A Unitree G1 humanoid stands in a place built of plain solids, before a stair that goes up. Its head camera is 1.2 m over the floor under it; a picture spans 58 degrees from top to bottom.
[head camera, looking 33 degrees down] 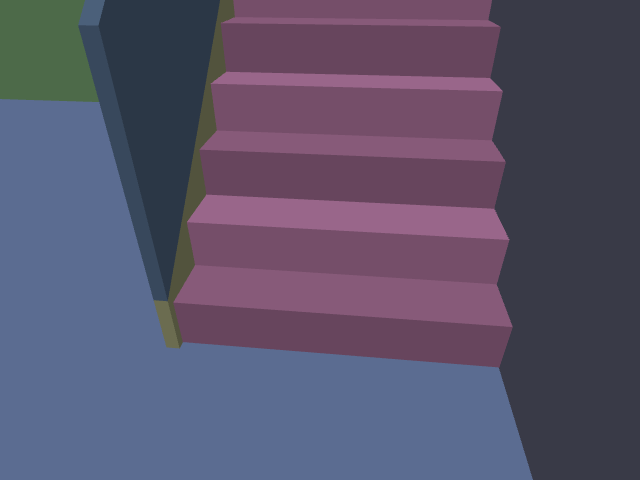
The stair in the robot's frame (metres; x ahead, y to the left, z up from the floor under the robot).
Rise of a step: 0.19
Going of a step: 0.22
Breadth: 1.15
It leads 6 degrees to the right of straight ahead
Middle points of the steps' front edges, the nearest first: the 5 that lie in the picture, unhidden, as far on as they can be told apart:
1.09 -0.06 0.20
1.31 -0.08 0.39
1.53 -0.10 0.58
1.75 -0.13 0.78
1.97 -0.15 0.97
